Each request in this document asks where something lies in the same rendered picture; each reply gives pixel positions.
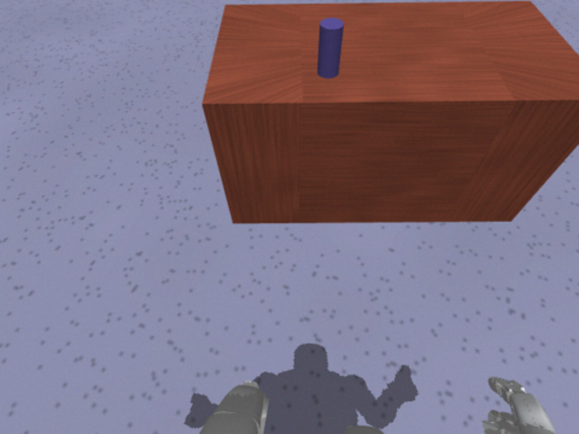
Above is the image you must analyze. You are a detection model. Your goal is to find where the right robot hand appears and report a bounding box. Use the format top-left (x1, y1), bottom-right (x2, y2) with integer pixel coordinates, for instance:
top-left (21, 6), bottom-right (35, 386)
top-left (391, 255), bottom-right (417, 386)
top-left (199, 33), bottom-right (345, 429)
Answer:
top-left (482, 377), bottom-right (555, 434)

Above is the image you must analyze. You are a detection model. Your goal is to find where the can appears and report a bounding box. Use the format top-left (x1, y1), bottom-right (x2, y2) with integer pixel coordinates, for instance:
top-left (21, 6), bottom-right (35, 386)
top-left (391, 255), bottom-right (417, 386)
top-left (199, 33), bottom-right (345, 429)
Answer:
top-left (318, 18), bottom-right (344, 79)

